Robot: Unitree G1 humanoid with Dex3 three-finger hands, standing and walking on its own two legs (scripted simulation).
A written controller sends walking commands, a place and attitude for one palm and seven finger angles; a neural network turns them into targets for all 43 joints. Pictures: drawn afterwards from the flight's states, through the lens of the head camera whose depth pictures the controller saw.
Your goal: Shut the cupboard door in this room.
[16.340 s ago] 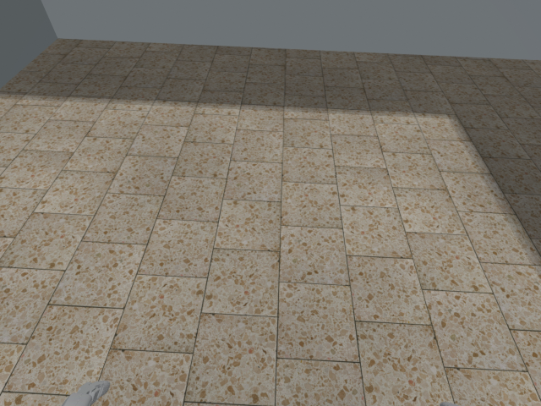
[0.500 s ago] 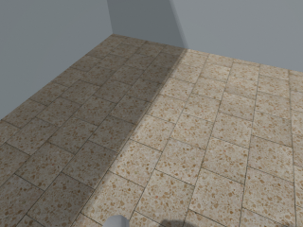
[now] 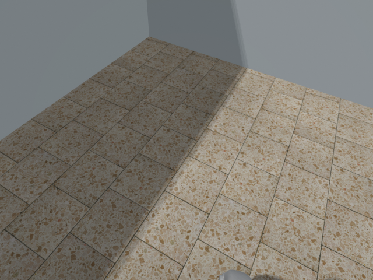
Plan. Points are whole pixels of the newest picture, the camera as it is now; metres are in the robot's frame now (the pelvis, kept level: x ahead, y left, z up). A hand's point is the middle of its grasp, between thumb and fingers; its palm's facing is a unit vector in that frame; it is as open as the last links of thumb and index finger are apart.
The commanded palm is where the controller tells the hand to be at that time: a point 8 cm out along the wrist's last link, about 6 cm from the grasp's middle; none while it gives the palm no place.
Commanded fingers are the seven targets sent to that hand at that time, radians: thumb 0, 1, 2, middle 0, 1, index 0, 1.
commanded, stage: walk around to get in front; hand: left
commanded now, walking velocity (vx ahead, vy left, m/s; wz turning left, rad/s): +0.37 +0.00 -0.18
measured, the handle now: out of the picture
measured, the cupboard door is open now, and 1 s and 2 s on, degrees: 81 81 81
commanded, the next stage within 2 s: walk to a spot facing it in 0.78 s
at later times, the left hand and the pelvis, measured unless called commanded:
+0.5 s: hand (164, 216) +0.31 +0.08 -0.17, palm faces -0.01 -0.98 -0.19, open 7.2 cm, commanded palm none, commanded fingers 0.00 0.90 0.90 -0.20 -0.30 -0.20 -0.30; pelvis +0.19 -0.09 -0.01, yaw -3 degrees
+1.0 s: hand (148, 223) +0.29 +0.13 -0.19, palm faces +0.19 -0.97 -0.13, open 7.3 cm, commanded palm none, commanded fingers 0.00 0.90 0.90 -0.20 -0.30 -0.20 -0.30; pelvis +0.37 -0.03 -0.01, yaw +6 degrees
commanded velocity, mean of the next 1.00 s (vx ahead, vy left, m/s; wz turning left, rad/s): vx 0.30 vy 0.00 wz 0.18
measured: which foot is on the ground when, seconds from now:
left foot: down 0.00-0.38, up 0.40-0.88, down 0.90-1.00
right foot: up 0.00-0.36, down 0.38-0.92, up 0.94-1.00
